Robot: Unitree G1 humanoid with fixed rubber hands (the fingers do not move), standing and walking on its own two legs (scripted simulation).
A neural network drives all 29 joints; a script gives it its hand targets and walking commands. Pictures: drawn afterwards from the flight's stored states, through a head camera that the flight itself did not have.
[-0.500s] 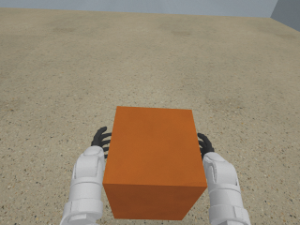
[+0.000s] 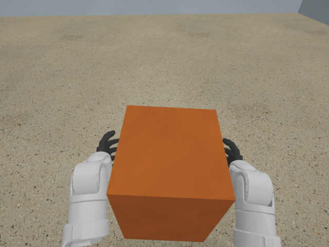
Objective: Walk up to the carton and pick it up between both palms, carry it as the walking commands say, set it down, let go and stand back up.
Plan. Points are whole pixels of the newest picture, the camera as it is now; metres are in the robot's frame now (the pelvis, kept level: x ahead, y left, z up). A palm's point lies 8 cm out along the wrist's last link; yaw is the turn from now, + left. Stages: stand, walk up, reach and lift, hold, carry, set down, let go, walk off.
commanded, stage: carry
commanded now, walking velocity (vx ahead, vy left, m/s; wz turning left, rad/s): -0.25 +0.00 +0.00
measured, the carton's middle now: (167, 177) +0.28 +0.00 +0.04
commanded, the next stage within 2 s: none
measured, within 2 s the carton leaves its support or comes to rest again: neither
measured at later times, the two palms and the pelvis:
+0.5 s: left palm (79, 200) +0.19 +0.19 +0.09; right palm (230, 205) +0.18 -0.12 +0.10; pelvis -0.09 +0.03 +0.01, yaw +0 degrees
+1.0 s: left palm out of the picture +0.08 +0.17 +0.08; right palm out of the picture +0.06 -0.13 +0.08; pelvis -0.21 +0.03 +0.00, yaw -1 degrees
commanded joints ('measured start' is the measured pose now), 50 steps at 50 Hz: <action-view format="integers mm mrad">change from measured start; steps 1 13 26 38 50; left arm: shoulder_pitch -471 -425 -434 -440 -301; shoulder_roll -925 -943 -1010 -961 -942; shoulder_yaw -716 -735 -791 -745 -757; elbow -210 -263 -314 -315 -355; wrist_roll -386 -400 -430 -415 -409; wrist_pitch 120 174 153 136 113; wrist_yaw -215 -204 -203 -249 -223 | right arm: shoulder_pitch -671 -614 -541 -710 -506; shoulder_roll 848 892 922 927 910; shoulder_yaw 779 771 765 845 840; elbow -258 -217 -265 -332 -297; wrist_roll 435 481 460 488 480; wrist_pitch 62 113 100 76 59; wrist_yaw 196 199 209 194 188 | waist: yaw -9 -16 -27 9 -18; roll -30 184 190 -130 44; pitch -224 -464 -321 -178 -534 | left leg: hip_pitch -99 327 168 -182 333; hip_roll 103 366 309 30 309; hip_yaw -11 -185 -109 74 -63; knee -50 -109 -271 628 -83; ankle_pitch -198 879 144 -255 790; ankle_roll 27 51 174 -20 63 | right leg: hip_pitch -77 -149 -229 -90 -51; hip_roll -188 -105 -31 -318 -153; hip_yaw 253 69 28 189 59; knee -198 172 312 -324 101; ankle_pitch -211 0 -252 58 181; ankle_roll -48 32 57 -139 51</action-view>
